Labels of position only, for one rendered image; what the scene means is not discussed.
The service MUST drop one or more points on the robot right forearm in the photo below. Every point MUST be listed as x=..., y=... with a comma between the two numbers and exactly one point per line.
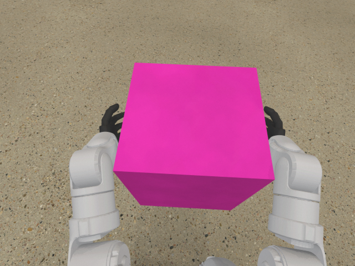
x=295, y=217

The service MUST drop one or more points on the right robot hand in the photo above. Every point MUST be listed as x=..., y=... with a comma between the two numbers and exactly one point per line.
x=275, y=126

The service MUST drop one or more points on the right robot upper arm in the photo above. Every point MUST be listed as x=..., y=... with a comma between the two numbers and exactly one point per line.
x=274, y=255

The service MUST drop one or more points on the left robot hand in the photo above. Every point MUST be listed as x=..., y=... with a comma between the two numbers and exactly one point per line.
x=108, y=121

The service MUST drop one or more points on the left robot upper arm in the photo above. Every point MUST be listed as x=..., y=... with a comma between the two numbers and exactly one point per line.
x=106, y=253

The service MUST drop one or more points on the robot left forearm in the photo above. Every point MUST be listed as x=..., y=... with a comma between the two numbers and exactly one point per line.
x=91, y=188

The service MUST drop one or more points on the carton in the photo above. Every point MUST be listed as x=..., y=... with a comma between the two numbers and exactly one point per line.
x=193, y=136

